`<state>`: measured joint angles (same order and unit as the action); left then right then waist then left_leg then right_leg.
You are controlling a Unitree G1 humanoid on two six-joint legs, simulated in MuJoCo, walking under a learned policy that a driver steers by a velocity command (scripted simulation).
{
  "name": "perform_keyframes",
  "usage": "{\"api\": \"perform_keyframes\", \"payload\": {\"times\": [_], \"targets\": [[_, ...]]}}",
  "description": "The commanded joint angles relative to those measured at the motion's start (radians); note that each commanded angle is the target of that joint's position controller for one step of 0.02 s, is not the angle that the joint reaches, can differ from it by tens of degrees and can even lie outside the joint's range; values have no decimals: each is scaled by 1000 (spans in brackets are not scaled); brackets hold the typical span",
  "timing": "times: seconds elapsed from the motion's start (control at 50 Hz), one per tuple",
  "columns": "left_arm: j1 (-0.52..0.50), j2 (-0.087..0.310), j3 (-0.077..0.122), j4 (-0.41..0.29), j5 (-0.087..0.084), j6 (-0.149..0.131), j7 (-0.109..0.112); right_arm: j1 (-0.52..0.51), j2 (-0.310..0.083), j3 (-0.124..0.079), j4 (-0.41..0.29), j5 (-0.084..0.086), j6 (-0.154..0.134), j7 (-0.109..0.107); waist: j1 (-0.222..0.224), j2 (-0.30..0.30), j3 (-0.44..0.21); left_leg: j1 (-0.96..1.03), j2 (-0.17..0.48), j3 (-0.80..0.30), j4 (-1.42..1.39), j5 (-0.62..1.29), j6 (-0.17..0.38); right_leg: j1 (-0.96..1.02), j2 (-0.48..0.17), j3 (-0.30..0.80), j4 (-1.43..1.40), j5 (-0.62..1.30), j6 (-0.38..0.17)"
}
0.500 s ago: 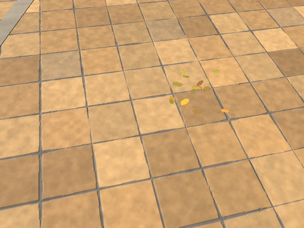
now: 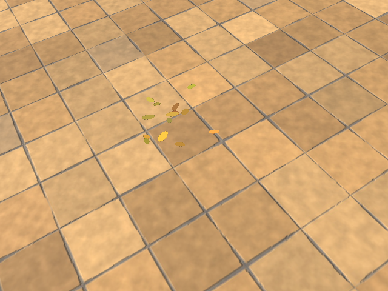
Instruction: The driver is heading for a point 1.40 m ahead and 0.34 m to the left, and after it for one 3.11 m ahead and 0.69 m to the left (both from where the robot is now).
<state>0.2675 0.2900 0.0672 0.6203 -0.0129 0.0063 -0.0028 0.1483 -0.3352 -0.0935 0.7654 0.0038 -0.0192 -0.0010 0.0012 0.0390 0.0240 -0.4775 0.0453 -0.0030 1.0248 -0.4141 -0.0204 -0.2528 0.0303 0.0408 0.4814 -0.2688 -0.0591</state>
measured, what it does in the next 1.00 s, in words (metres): walks ahead, turning left: left foot, then right foot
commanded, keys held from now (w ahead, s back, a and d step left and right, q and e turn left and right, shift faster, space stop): w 0.10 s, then w+q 0.90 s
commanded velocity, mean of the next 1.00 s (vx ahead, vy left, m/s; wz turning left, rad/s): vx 0.44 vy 0.00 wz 0.26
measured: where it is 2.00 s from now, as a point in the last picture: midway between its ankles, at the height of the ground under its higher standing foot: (129, 178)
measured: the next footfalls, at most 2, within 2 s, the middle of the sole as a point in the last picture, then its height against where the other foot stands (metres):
left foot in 0.36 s outside the picture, level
right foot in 0.84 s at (218, 253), level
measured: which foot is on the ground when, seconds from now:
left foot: up 0.00-0.34, down 0.36-0.84, up 0.86-1.00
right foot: down 0.00-0.38, up 0.40-0.82, down 0.84-1.00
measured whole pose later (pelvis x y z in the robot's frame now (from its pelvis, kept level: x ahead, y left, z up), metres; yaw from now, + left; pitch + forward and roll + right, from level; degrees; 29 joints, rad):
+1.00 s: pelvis +0.49 +0.07 +0.00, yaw +22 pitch +1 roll -2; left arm 0.18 0.26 0.05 0.66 0.01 -0.10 -0.01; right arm 0.32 -0.32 -0.06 0.75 0.03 -0.02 -0.01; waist -0.02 0.04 0.04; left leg -0.43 0.00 -0.09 1.19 -0.37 0.01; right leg -0.28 0.04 -0.05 0.43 -0.17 -0.03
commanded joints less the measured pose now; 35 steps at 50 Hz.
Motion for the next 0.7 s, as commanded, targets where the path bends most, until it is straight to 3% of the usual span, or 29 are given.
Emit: {"api": "perform_keyframes", "payload": {"times": [0.02,0.06,0.12,0.24,0.3,0.34,0.36,0.38,0.4,0.42,0.44,0.46,0.48,0.54,0.64,0.7], "targets": [[7,152,36,-63,9,-34,21,-92,-99,-24,-85,-6,-51,10,19,-187,-19,-241,16,-49,-57,162,-4,195,-231,357,-306,-159,-167],[22,150,35,-54,11,-46,26,-92,-69,-12,-68,-4,-64,17,26,-168,-30,-189,3,-32,-188,248,-17,192,-207,286,-302,-45,-155],[50,170,39,-28,6,-54,24,-128,-36,9,-69,2,-71,28,50,-186,-16,-101,-10,-18,-356,314,-34,151,-200,231,-300,-3,-143],[110,187,42,26,1,-62,6,-181,-56,26,-98,23,-75,48,87,-161,53,-100,9,-8,-446,285,22,172,-280,223,-304,-14,-155],[105,193,46,44,-3,-57,7,-144,-67,28,-99,25,-79,57,60,-156,55,-52,0,14,-475,243,73,213,-299,186,-270,83,-135],[76,184,41,41,2,-51,14,-2,-94,10,-56,20,-77,52,-20,-128,-25,177,-61,59,-517,268,111,174,-243,93,-105,366,-87],[76,151,29,32,12,-51,21,133,-140,-12,-23,24,-76,46,-77,-70,-115,374,-31,-14,-523,270,146,98,-181,8,119,461,-43],[103,101,8,-34,27,-67,25,251,-265,-41,-16,15,-73,42,-80,178,-232,667,192,-461,-608,130,296,-230,-41,-89,512,229,58],[83,97,3,-37,20,-90,26,288,-219,-28,-9,26,-75,50,-99,248,-266,779,280,-784,-770,-55,369,-448,38,32,701,-262,79],[32,152,14,-43,-16,-109,11,239,-165,-10,-19,24,-76,46,-96,153,-157,724,285,-716,-786,-119,340,-561,-24,80,777,-224,60],[-18,152,11,-47,-22,-123,3,200,-137,-3,-37,13,-72,41,-89,76,-93,637,246,-605,-780,-58,317,-565,-64,68,766,-151,42],[-48,142,9,-51,-2,-131,0,168,-116,4,-47,9,-67,37,-70,11,-39,547,210,-524,-789,39,301,-553,-92,57,696,-90,40],[-52,142,15,-50,19,-131,2,140,-96,13,-60,2,-65,31,-44,4,-26,477,175,-460,-802,132,286,-500,-117,59,626,-36,45],[-35,113,12,-46,31,-116,-2,120,-101,13,-72,5,-60,15,-8,42,-19,374,122,-367,-836,320,291,-428,-109,27,524,32,87],[-211,59,-9,-84,27,-116,1,184,-131,1,-38,19,-51,-12,-56,35,16,278,46,-255,-818,459,240,-348,-54,3,188,293,134],[-310,57,-12,-101,11,-127,-13,250,-131,-1,-14,28,-40,-20,-92,37,17,287,58,-295,-790,426,224,-282,-18,4,65,372,129]]}}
